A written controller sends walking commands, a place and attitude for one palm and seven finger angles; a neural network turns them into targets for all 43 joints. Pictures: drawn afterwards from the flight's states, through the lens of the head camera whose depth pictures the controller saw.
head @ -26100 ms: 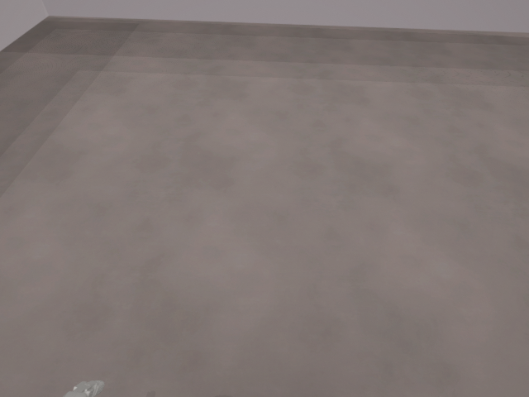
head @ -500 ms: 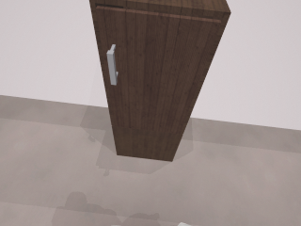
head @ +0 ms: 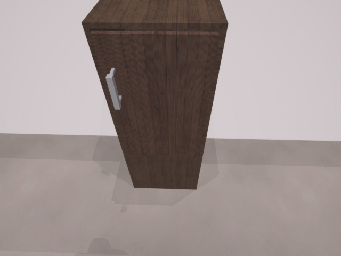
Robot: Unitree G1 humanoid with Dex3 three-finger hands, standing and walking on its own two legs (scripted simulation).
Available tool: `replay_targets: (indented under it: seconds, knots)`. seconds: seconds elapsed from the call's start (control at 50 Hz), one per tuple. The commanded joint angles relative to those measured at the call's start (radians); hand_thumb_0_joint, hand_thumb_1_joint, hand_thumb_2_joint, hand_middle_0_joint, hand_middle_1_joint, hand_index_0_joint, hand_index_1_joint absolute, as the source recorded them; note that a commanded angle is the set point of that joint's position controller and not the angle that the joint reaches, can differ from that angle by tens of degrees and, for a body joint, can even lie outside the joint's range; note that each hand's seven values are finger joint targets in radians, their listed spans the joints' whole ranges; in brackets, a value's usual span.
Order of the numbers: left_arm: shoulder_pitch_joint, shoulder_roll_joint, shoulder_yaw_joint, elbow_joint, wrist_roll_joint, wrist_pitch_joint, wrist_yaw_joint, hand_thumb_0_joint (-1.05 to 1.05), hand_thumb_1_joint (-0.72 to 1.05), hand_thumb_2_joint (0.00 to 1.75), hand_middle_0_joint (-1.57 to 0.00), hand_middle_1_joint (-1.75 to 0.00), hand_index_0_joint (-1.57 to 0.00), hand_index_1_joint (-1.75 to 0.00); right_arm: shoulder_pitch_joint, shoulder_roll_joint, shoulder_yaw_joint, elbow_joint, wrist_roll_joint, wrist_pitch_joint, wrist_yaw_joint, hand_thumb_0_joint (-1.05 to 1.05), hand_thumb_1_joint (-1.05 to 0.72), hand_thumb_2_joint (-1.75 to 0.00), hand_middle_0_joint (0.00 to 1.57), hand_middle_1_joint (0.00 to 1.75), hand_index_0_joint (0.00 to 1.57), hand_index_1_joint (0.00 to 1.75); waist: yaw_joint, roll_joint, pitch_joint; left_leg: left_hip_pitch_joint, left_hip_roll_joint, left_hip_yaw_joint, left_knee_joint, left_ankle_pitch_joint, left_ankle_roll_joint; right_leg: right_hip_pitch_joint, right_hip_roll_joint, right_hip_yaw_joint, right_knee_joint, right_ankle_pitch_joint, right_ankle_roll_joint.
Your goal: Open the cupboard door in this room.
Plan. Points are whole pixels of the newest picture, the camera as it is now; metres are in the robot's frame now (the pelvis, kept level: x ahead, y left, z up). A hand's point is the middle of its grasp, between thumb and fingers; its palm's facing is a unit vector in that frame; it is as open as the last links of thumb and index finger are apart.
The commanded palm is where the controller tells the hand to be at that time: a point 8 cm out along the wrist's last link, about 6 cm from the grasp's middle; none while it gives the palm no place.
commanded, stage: come to a stop and stand still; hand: left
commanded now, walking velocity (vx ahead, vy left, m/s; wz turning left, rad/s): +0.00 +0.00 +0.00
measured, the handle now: (115, 89) +0.59 +0.22 +0.06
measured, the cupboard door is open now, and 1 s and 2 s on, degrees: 0 0 0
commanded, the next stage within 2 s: look again from close up in 0.80 s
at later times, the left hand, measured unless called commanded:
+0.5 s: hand out of the picture -0.01 +0.13 -0.18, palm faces +0.07 -0.98 -0.17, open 7.3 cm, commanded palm none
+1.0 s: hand out of the picture +0.02 +0.16 -0.18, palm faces +0.04 -0.97 -0.22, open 7.3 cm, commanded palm none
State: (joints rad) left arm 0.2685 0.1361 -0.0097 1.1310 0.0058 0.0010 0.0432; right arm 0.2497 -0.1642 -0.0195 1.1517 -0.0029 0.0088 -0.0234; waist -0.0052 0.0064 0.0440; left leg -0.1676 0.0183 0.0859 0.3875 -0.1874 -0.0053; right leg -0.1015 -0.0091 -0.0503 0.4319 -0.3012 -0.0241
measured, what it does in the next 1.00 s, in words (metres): stands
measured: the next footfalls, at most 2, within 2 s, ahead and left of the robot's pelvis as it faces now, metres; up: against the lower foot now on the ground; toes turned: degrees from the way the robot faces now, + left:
none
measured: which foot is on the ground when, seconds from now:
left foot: down 0.00-1.00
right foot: down 0.00-1.00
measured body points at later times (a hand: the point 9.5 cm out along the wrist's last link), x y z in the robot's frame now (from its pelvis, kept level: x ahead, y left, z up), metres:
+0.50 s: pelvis +0.01 -0.02 +0.00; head +0.03 -0.02 +0.45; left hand -0.02 +0.18 -0.16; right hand +0.00 -0.23 -0.17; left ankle +0.01 +0.12 -0.74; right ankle -0.04 -0.10 -0.74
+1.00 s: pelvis +0.03 -0.01 -0.01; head +0.05 -0.02 +0.44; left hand +0.02 +0.22 -0.16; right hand +0.05 -0.25 -0.17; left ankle +0.02 +0.12 -0.74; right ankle -0.04 -0.10 -0.74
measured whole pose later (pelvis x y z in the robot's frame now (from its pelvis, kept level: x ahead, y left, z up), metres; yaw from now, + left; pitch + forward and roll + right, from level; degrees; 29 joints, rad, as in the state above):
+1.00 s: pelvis +0.03 -0.01 -0.01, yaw +1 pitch +0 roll +0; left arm 0.31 0.15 0.00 1.07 0.01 -0.03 0.04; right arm 0.26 -0.18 -0.02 1.06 -0.02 0.00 -0.03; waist 0.00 0.02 0.04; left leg -0.23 0.05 0.05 0.51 -0.28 -0.02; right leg -0.10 0.02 -0.08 0.45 -0.35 -0.05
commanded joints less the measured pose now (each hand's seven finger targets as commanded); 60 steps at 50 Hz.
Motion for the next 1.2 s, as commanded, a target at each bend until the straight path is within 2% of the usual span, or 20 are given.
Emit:
replay_targets:
  seconds: [0.0,0.06,0.18,0.24,0.5,0.58,0.66,0.82,0.86,0.88,0.9,0.92,0.94,0.98,1.0,1.02,1.04,1.08,1.1,1.18]
  knots:
    - [0.058,0.113,0.022,-0.027,-0.001,-0.016,0.0,0.0,0.9,0.9,-0.2,-0.3,-0.2,-0.3,0.052,-0.055,-0.003,-0.015,-0.003,-0.014,-0.004,0.0,-0.9,-0.9,0.2,0.3,0.2,0.3,0.001,-0.009,0.083,0.017,0.079,-0.09,-0.055,0.032,0.008,-0.146,-0.121,0.118,-0.161,0.032,-0.006]
    - [0.071,0.108,0.022,-0.024,-0.003,-0.019,-0.002,0.0,0.9,0.9,-0.2,-0.3,-0.2,-0.3,0.07,-0.05,-0.001,-0.01,-0.004,-0.017,-0.009,0.0,-0.9,-0.9,0.2,0.3,0.2,0.3,0.003,0.004,0.063,0.019,0.083,-0.088,-0.045,0.067,0.008,-0.121,-0.118,0.116,-0.154,0.087,-0.009]
    - [0.082,0.095,0.022,-0.024,-0.004,-0.018,-0.001,0.0,0.9,0.9,-0.2,-0.3,-0.2,-0.3,0.101,-0.036,0.0,0.001,-0.003,-0.015,-0.012,0.0,-0.9,-0.9,0.2,0.3,0.2,0.3,0.003,-0.026,0.064,0.013,0.084,-0.092,-0.03,0.07,0.008,-0.12,-0.114,0.106,-0.163,0.074,-0.011]
    - [0.094,0.087,0.022,-0.022,-0.005,-0.022,0.001,0.0,0.9,0.9,-0.2,-0.3,-0.2,-0.3,0.109,-0.036,0.001,0.003,-0.004,-0.019,-0.015,0.0,-0.9,-0.9,0.2,0.3,0.2,0.3,0.001,-0.027,0.039,0.022,0.087,-0.089,-0.019,0.113,0.009,-0.097,-0.117,0.1,-0.147,0.154,-0.012]
    - [0.131,0.068,0.02,-0.013,0.0,-0.023,0.007,0.0,0.9,0.9,-0.2,-0.3,-0.2,-0.3,0.087,-0.032,-0.003,-0.001,-0.002,-0.018,-0.022,0.0,-0.9,-0.9,0.2,0.3,0.2,0.3,0.001,-0.023,0.049,0.048,0.094,-0.082,0.003,0.153,0.01,-0.098,-0.114,0.089,-0.124,0.286,-0.003]
    - [0.138,0.076,0.022,-0.011,0.0,-0.025,0.009,0.0,0.9,0.9,-0.2,-0.3,-0.2,-0.3,0.082,-0.035,-0.002,-0.004,-0.001,-0.018,-0.023,0.0,-0.9,-0.9,0.2,0.3,0.2,0.3,0.004,-0.04,0.04,0.05,0.094,-0.081,0.007,0.168,0.01,-0.073,-0.114,0.083,-0.119,0.337,0.004]
    - [0.136,0.081,0.022,-0.013,-0.001,-0.025,0.007,0.0,0.9,0.9,-0.2,-0.3,-0.2,-0.3,0.07,-0.043,0.0,-0.008,-0.003,-0.019,-0.024,0.0,-0.9,-0.9,0.2,0.3,0.2,0.3,0.004,-0.009,0.045,0.054,0.095,-0.079,0.004,0.18,0.01,-0.068,-0.116,0.085,-0.119,0.345,0.001]
    - [0.132,0.09,0.024,-0.016,-0.001,-0.025,0.007,0.0,0.9,0.9,-0.2,-0.3,-0.2,-0.3,0.058,-0.059,0.0,-0.015,-0.003,-0.024,-0.025,0.0,-0.9,-0.9,0.2,0.3,0.2,0.3,0.008,-0.023,0.015,0.075,0.098,-0.08,0.01,0.237,0.013,-0.031,-0.118,0.074,-0.108,0.416,0.003]
    - [0.128,0.097,0.024,-0.016,-0.002,-0.026,0.007,0.0,0.9,0.9,-0.2,-0.3,-0.2,-0.3,0.056,-0.063,0.001,-0.014,-0.002,-0.023,-0.026,0.0,-0.9,-0.9,0.2,0.3,0.2,0.3,0.007,-0.035,0.018,0.072,0.097,-0.079,0.008,0.233,0.012,-0.024,-0.121,0.073,-0.107,0.434,0.006]
    - [0.116,0.285,0.026,-0.104,0.019,-0.047,0.01,0.0,0.9,0.9,-0.2,-0.3,-0.2,-0.3,-0.002,-0.166,-0.014,-0.15,-0.009,-0.023,-0.004,0.0,-0.9,-0.9,0.2,0.3,0.2,0.3,-0.01,-0.005,0.087,0.015,0.056,-0.11,0.077,0.14,0.015,-0.08,-0.13,0.101,-0.105,0.53,0.01]
    - [0.075,0.225,0.05,-0.109,0.012,-0.054,0.012,0.0,0.9,0.9,-0.2,-0.3,-0.2,-0.3,-0.007,-0.156,-0.03,-0.17,-0.021,-0.038,-0.01,0.0,-0.9,-0.9,0.2,0.3,0.2,0.3,-0.01,0.086,-0.035,-0.01,0.063,-0.078,0.12,0.145,0.027,-0.037,-0.164,0.14,-0.007,0.624,-0.016]
    - [0.082,0.227,0.051,-0.126,0.012,-0.061,0.012,0.0,0.9,0.9,-0.2,-0.3,-0.2,-0.3,0.015,-0.129,-0.03,-0.178,-0.022,-0.044,-0.018,0.0,-0.9,-0.9,0.2,0.3,0.2,0.3,-0.007,0.044,-0.16,-0.023,0.051,-0.08,0.163,0.201,0.03,0.058,-0.167,0.131,0.033,0.809,-0.026]
    - [0.112,0.203,0.054,-0.131,0.011,-0.062,0.015,0.0,0.9,0.9,-0.2,-0.3,-0.2,-0.3,0.019,-0.112,-0.027,-0.189,-0.016,-0.044,-0.019,0.0,-0.9,-0.9,0.2,0.3,0.2,0.3,0.004,-0.053,-0.19,-0.074,0.041,-0.064,0.184,0.156,0.029,0.115,-0.177,0.132,0.056,0.94,-0.031]
    - [0.148,0.175,0.046,-0.131,0.013,-0.05,0.019,0.0,0.9,0.9,-0.2,-0.3,-0.2,-0.3,0.014,-0.079,-0.015,-0.209,-0.015,-0.031,-0.012,0.0,-0.9,-0.9,0.2,0.3,0.2,0.3,0.013,-0.18,-0.147,-0.177,0.012,-0.046,0.192,-0.058,0.03,0.174,-0.197,0.134,0.08,1.07,-0.042]
    - [0.144,0.168,0.045,-0.144,0.015,-0.043,0.02,0.0,0.9,0.9,-0.2,-0.3,-0.2,-0.3,0.008,-0.082,-0.019,-0.215,-0.013,-0.025,-0.01,0.0,-0.9,-0.9,0.2,0.3,0.2,0.3,0.012,-0.201,-0.108,-0.182,0.01,-0.045,0.189,-0.072,0.033,0.145,-0.191,0.122,0.083,1.037,-0.044]
    - [0.134,0.171,0.045,-0.16,0.016,-0.038,0.021,0.0,0.9,0.9,-0.2,-0.3,-0.2,-0.3,0.001,-0.097,-0.023,-0.222,-0.013,-0.021,-0.012,0.0,-0.9,-0.9,0.2,0.3,0.2,0.3,0.008,-0.18,-0.074,-0.163,0.012,-0.043,0.172,-0.046,0.036,0.102,-0.18,0.115,0.082,0.99,-0.045]
    - [0.113,0.183,0.046,-0.178,0.015,-0.034,0.021,0.0,0.9,0.9,-0.2,-0.3,-0.2,-0.3,0.008,-0.11,-0.027,-0.224,-0.012,-0.019,-0.012,0.0,-0.9,-0.9,0.2,0.3,0.2,0.3,-0.003,-0.129,-0.063,-0.119,0.021,-0.048,0.142,0.052,0.042,0.058,-0.161,0.106,0.089,0.914,-0.042]
    - [0.096,0.19,0.047,-0.202,0.013,-0.026,0.018,0.0,0.9,0.9,-0.2,-0.3,-0.2,-0.3,0.017,-0.126,-0.029,-0.219,-0.015,-0.02,-0.01,0.0,-0.9,-0.9,0.2,0.3,0.2,0.3,-0.002,-0.017,-0.066,-0.021,0.053,-0.052,0.147,0.299,0.05,-0.018,-0.12,0.072,0.097,0.735,-0.016]
    - [0.095,0.19,0.046,-0.204,0.011,-0.021,0.017,0.0,0.9,0.9,-0.2,-0.3,-0.2,-0.3,0.012,-0.136,-0.032,-0.217,-0.016,-0.019,-0.01,0.0,-0.9,-0.9,0.2,0.3,0.2,0.3,0.0,0.001,-0.057,0.006,0.074,-0.067,0.158,0.369,0.054,-0.058,-0.107,0.068,0.087,0.62,-0.01]
    - [0.069,0.183,0.038,-0.216,0.012,-0.012,0.01,0.0,0.9,0.9,-0.2,-0.3,-0.2,-0.3,-0.017,-0.154,-0.029,-0.223,-0.018,-0.02,-0.005,0.0,-0.9,-0.9,0.2,0.3,0.2,0.3,0.007,-0.014,-0.018,-0.02,0.097,-0.106,0.108,0.293,0.062,-0.093,-0.09,0.067,0.027,0.314,0.0]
